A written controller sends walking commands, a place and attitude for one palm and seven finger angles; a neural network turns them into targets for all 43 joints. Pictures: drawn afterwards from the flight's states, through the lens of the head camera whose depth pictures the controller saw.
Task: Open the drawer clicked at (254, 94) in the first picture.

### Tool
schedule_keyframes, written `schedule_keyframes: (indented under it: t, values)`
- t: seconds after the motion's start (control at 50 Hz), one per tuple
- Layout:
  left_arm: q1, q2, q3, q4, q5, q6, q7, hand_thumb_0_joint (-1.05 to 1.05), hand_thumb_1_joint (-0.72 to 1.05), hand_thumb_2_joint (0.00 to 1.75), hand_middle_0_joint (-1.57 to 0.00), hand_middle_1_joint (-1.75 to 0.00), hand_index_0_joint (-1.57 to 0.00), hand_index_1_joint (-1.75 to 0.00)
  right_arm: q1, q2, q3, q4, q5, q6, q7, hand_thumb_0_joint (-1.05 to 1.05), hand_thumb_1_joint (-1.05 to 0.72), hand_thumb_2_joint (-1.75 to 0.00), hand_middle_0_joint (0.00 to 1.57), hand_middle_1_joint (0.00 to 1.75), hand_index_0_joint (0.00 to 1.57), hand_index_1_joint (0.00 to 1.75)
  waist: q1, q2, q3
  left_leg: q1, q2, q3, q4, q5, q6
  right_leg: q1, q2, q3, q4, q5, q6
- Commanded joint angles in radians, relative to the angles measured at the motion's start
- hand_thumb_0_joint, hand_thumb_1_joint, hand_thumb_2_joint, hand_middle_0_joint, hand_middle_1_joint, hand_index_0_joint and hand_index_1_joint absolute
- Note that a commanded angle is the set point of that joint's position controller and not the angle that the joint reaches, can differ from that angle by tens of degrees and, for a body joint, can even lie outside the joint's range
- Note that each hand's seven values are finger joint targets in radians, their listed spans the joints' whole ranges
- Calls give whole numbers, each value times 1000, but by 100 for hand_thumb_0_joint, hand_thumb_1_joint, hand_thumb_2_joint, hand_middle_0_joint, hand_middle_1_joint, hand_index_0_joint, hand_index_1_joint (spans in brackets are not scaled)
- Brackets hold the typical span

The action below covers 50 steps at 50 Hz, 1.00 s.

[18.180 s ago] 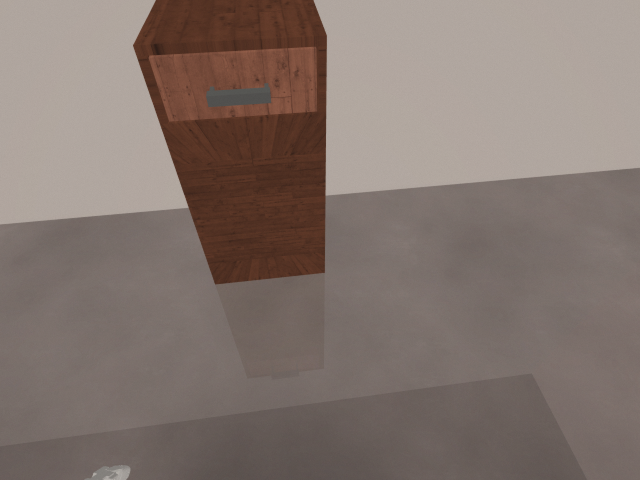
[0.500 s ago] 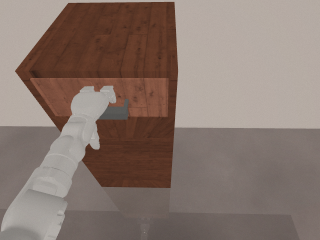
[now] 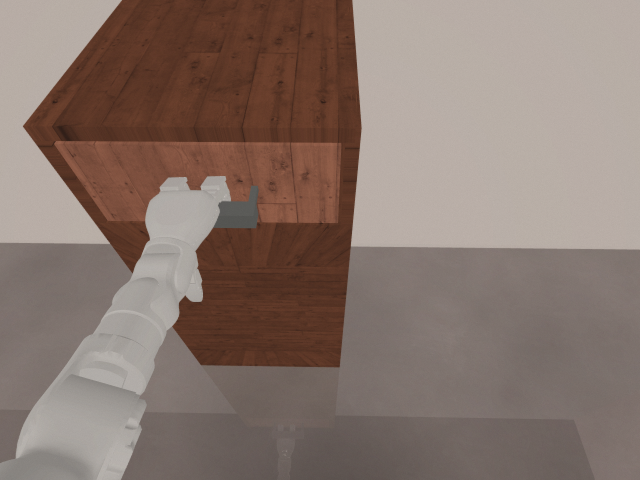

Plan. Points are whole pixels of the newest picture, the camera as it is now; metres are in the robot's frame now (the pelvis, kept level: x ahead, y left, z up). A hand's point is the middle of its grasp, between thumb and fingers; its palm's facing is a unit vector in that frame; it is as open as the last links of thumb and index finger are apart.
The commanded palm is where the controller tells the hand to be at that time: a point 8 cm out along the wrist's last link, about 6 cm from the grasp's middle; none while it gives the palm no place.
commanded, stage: lower the fingers behind the handle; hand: left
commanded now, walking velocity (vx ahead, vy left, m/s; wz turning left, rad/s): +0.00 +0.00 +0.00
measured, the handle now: (206, 202) +0.49 +0.17 +0.05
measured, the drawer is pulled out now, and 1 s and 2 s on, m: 0.00 0.00 0.07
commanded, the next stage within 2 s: close the thumb around the handle in 0.38 s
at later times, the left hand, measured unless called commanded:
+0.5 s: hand (198, 234) +0.44 +0.18 +0.03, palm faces -0.04 -0.03 -1.00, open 13.7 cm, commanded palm +0.42 +0.18 +0.09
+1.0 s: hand (199, 236) +0.44 +0.17 +0.03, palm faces -0.02 -0.05 -1.00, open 7.1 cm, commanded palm +0.41 +0.18 +0.09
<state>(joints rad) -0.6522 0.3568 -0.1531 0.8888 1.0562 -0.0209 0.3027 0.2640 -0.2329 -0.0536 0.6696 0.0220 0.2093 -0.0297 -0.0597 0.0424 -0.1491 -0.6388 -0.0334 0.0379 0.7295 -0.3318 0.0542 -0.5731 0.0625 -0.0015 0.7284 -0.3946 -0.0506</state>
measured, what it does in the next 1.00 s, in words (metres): stands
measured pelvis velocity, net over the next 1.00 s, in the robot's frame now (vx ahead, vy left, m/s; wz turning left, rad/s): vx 0.00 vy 0.00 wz -0.01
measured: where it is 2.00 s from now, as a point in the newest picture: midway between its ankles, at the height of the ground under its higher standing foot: outside the picture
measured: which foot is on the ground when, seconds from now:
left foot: down 0.00-1.00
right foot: down 0.00-1.00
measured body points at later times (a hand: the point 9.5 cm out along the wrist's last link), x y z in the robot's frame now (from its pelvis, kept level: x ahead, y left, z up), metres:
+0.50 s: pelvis +0.00 +0.00 +0.00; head +0.05 +0.00 +0.45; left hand +0.44 +0.18 +0.09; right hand +0.04 -0.26 -0.14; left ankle +0.01 +0.09 -0.71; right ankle -0.03 -0.09 -0.71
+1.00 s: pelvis +0.00 +0.00 +0.00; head +0.05 -0.01 +0.45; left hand +0.43 +0.18 +0.09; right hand +0.06 -0.26 -0.14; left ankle +0.01 +0.09 -0.71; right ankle -0.03 -0.09 -0.71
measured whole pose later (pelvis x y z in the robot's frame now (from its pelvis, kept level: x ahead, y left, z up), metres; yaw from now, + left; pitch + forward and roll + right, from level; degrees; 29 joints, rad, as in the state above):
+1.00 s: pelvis +0.00 +0.00 +0.00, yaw -1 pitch +14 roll -1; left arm -0.65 0.34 -0.15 0.89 1.05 0.02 0.31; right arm 0.29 -0.23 -0.06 0.67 0.02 0.21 -0.03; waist -0.06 0.05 -0.16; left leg -0.64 -0.03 0.05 0.73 -0.34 0.06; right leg -0.57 0.07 0.01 0.73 -0.39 -0.04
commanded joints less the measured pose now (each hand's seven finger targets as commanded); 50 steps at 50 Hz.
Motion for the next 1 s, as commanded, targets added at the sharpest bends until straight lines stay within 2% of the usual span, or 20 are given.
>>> schedule_keyframes:
  t: [0.0, 0.04, 0.12, 0.14, 0.2, 0.24, 0.3, 0.32, 0.36, 0.42, 0.46, 0.52, 0.56, 0.68, 0.74, 0.76, 0.8, 0.84, 0.9, 0.98]
  values:
    - [-464, 192, 77, -194, 7, 10, 66, 0, -50, 30, -30, -120, -30, -120, 51, -146, -52, -89, -5, -27, -8, 0, -90, -90, 20, 30, 20, 30, -19, -15, -369, 298, 8, -36, -17, 354, -2, 41, -1, 24, -78, 355, 1]
    - [-471, 162, 51, -173, 7, 24, 67, 0, -50, 30, -30, -120, -30, -120, 65, -146, -54, -84, -4, -26, -7, 0, -90, -90, 20, 30, 20, 30, -29, -14, -366, 309, 12, -38, -16, 355, -3, 23, 1, 16, -78, 346, 3]
    - [-485, 195, 72, -154, 5, 37, 62, 0, -50, 30, -30, -120, -30, -120, 73, -151, -50, -83, 0, -22, -12, 0, -90, -90, 20, 30, 20, 30, -28, -43, -356, 284, 11, -38, -24, 338, 0, 39, 2, 20, -84, 345, 5]
    - [-482, 161, 43, -150, 3, 42, 59, 0, -50, 30, -30, -120, -30, -120, 73, -149, -51, -84, -1, -21, -12, 0, -90, -90, 20, 30, 20, 30, -33, -33, -343, 287, 11, -36, -26, 331, 0, 32, 2, 17, -86, 335, 4]
    - [-497, 152, 39, -134, -4, 49, 52, 0, -50, 30, -30, -120, -30, -120, 78, -150, -50, -77, 0, -23, -14, 0, -90, -90, 20, 30, 20, 30, -45, -60, -320, 280, 13, -36, -30, 319, 3, 32, 0, 17, -99, 326, 5]
    - [-471, 211, 80, -122, 4, 49, 49, 0, -50, 30, -30, -120, -30, -120, 82, -155, -49, -78, 2, -21, -19, 0, -90, -90, 20, 30, 20, 30, -29, -51, -332, 269, 10, -32, -34, 304, 5, 49, -1, 26, -100, 324, 5]
    - [-514, 147, 25, -123, -8, 45, 39, 0, -50, 30, -30, -120, -30, -120, 85, -150, -46, -77, 4, -25, -19, 0, -90, -90, 20, 30, 20, 30, -47, -37, -287, 265, 13, -36, -45, 276, 3, 19, -2, 17, -110, 282, 3]
    - [-495, 192, 63, -134, -2, 38, 40, 0, -50, 30, -30, -120, -30, -120, 87, -152, -48, -80, 5, -26, -20, 0, -90, -90, 20, 30, 20, 30, -30, -44, -322, 271, 12, -35, -43, 283, 5, 36, -1, 24, -107, 291, 4]
    - [-501, 158, 28, -132, 0, 40, 39, 0, -50, 30, -30, -120, -30, -120, 83, -149, -44, -83, 5, -26, -21, 0, -90, -90, 20, 30, 20, 30, -41, -30, -303, 268, 11, -32, -43, 278, 4, 22, -2, 22, -109, 292, 4]
    - [-519, 169, 37, -117, 1, 37, 41, 0, -50, 30, -30, -120, -30, -120, 90, -152, -45, -81, 6, -31, -22, 0, -90, -90, 20, 30, 20, 30, -49, -48, -300, 261, 13, -39, -43, 253, 5, 7, -2, 21, -109, 259, 7]
    - [-517, 170, 38, -118, 2, 38, 44, 0, -50, 30, -30, -120, -30, -120, 90, -152, -45, -80, 5, -33, -21, 0, -90, -90, 20, 30, 20, 30, -45, -24, -302, 272, 14, -36, -41, 252, 4, -5, -1, 22, -109, 254, 4]
    - [-526, 159, 37, -152, 4, 28, 47, 0, -33, 37, -31, -122, -31, -122, 94, -150, -51, -83, 1, -36, -17, 0, -90, -90, 20, 30, 20, 30, -40, -11, -354, 310, 17, -42, -30, 303, 0, -4, 2, 16, -93, 283, 2]
    - [-476, 165, 56, -149, 0, 27, 50, 0, -22, 42, -32, -123, -32, -123, 94, -150, -52, -85, -1, -35, -12, 0, -90, -90, 20, 30, 20, 30, -24, -16, -368, 317, 17, -41, -25, 337, -2, 12, 5, 14, -85, 314, 0]
    - [-471, 173, 62, -175, 6, 25, 65, 0, 12, 56, -34, -127, -34, -127, 75, -149, -51, -90, -1, -32, -11, 0, -90, -90, 20, 30, 20, 30, -23, -31, -333, 288, 15, -36, -28, 318, 0, 23, 3, 17, -90, 314, 2]
    - [-475, 195, 83, -190, 12, 28, 80, 0, 28, 64, -36, -128, -36, -128, 71, -150, -52, -89, -2, -32, -12, 0, -90, -90, 20, 30, 20, 30, -17, -21, -352, 304, 17, -40, -29, 329, -2, 21, 5, 16, -84, 313, 0]
    - [-468, 165, 57, -176, 10, 36, 81, 0, 34, 66, -36, -129, -36, -129, 67, -147, -51, -90, -1, -32, -11, 0, -90, -90, 20, 30, 20, 30, -22, -16, -345, 305, 15, -37, -31, 322, -2, 16, 5, 15, -90, 307, 2]
    - [-478, 182, 72, -157, 7, 47, 80, 0, 45, 71, -37, -130, -37, -130, 66, -150, -49, -84, 0, -32, -12, 0, -90, -90, 20, 30, 20, 30, -26, -38, -327, 291, 17, -37, -34, 320, -1, 24, 4, 17, -93, 310, 1]
    - [-460, 189, 79, -182, 7, 48, 77, 0, 56, 76, -38, -131, -38, -131, 66, -150, -52, -91, -1, -32, -12, 0, -90, -90, 20, 30, 20, 30, -11, -23, -369, 313, 16, -33, -33, 344, -2, 46, 3, 18, -87, 336, 2]
    - [-433, 162, 65, -202, 0, 41, 62, 0, 73, 83, -39, -133, -39, -133, 62, -147, -54, -93, -3, -29, -9, 0, -90, -90, 20, 30, 20, 30, -11, -35, -383, 328, 16, -35, -29, 400, -3, 72, 2, 18, -85, 387, 1]
    - [-374, 174, 75, -210, -4, 35, 50, 0, 90, 90, -40, -135, -40, -135, 47, -146, -51, -97, -1, -23, -10, 0, -90, -90, 20, 30, 20, 30, 0, -54, -336, 300, 11, -25, -36, 381, 3, 92, 0, 26, -99, 406, 3]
